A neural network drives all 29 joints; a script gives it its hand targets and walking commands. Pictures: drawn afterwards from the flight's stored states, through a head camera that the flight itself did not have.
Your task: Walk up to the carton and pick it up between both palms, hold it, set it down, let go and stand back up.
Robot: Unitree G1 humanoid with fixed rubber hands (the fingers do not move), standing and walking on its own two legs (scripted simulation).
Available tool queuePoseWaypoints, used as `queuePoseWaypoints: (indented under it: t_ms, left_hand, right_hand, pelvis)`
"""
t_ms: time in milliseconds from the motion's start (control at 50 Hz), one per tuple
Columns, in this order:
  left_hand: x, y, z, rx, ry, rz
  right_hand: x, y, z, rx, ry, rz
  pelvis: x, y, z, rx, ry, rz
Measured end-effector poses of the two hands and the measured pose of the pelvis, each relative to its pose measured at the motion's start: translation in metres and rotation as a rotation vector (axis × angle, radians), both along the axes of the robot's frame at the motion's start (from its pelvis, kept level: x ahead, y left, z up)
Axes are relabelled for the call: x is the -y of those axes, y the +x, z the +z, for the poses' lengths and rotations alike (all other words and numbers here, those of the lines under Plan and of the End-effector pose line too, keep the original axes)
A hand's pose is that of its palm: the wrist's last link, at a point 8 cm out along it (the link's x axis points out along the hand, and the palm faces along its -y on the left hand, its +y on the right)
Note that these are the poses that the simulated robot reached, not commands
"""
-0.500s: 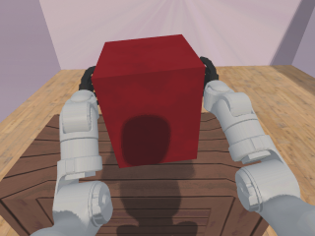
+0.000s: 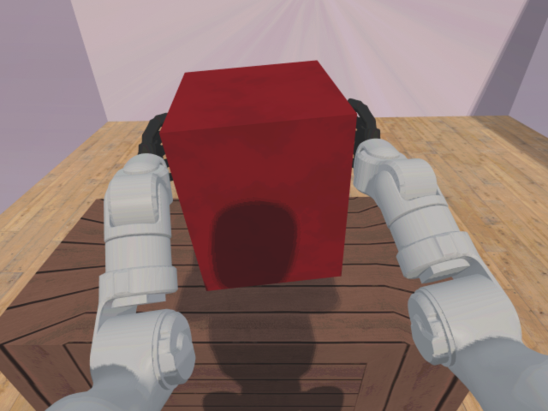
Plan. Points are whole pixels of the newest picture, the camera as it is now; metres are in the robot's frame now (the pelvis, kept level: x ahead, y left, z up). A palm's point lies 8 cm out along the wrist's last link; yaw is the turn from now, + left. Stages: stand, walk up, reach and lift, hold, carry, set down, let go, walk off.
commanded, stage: hold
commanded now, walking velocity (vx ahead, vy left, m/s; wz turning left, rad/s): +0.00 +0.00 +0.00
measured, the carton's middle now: (262, 173) +0.39 +0.00 +0.24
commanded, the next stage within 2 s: none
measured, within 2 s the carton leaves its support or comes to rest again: neither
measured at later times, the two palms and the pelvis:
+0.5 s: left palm (153, 168) +0.36 +0.15 +0.27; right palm (365, 152) +0.36 -0.14 +0.27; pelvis +0.00 +0.00 +0.00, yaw +0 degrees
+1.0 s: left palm (153, 167) +0.36 +0.15 +0.27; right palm (365, 153) +0.36 -0.14 +0.27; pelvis +0.00 +0.00 +0.00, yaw +0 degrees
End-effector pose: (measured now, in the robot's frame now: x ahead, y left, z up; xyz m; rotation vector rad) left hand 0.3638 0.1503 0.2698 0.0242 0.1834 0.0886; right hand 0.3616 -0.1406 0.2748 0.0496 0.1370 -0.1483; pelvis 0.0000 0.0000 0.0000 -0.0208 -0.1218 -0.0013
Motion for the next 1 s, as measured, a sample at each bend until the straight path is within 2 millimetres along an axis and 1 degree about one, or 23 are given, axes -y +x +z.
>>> queuePoseWaypoints:
  t_ms: [1000]
  left_hand:
    - [0.0, 0.0004, -0.0012, 0.009, -0.002, 0.001]
  right_hand:
    - [0.0, -0.0002, -0.0023, -0.001, -0.003, 0.0]
  pelvis:
    - [-0.0012, 0.0023, 0.0002, 0.001, -0.001, -0.002]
